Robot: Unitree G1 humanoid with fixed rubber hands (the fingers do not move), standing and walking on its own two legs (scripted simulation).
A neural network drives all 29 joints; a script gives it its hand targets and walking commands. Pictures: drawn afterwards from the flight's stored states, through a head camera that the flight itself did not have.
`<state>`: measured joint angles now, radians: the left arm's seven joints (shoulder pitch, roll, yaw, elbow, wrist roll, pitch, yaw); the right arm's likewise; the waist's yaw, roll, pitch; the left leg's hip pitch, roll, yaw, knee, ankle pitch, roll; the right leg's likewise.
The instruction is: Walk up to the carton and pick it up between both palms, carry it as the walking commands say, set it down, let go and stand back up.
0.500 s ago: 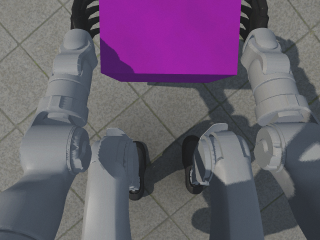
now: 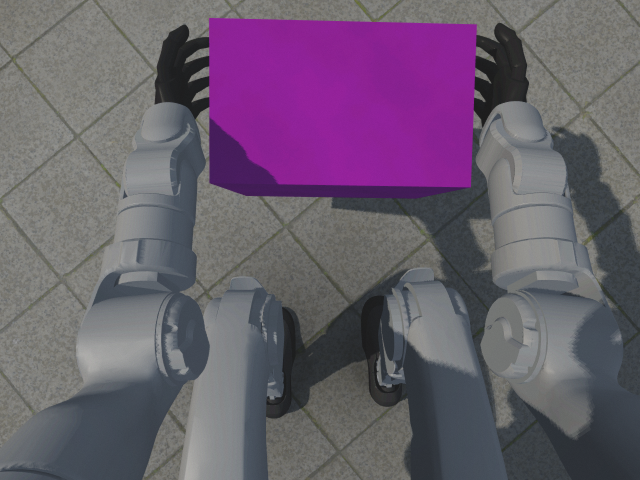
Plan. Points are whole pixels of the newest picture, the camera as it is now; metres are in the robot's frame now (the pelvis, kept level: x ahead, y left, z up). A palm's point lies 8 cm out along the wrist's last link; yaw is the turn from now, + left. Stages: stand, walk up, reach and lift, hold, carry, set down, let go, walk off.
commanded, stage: reach and lift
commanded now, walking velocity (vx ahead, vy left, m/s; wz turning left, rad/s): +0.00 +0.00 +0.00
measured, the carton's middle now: (336, 129) +0.51 -0.02 -0.17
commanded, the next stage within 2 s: none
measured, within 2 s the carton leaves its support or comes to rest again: neither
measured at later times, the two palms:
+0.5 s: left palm (141, 94) +0.50 +0.16 -0.01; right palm (538, 93) +0.48 -0.19 -0.01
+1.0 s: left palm (90, 68) +0.48 +0.16 +0.07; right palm (603, 69) +0.46 -0.19 +0.07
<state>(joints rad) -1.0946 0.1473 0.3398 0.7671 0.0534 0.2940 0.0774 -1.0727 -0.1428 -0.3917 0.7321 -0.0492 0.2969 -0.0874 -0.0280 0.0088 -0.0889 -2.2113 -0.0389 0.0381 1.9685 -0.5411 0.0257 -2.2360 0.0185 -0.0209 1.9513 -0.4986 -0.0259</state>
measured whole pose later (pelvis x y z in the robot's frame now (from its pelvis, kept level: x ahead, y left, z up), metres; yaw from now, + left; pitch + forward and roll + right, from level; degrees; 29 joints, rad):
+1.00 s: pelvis +0.02 +0.00 +0.12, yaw -1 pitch +42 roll +0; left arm -0.87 0.02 0.43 0.66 0.19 0.36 0.03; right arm -0.86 -0.02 -0.47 0.63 -0.18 0.36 -0.05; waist -0.02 0.01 -0.25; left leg -1.83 -0.05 0.02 1.58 -0.49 0.03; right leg -1.85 0.03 0.00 1.57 -0.45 -0.01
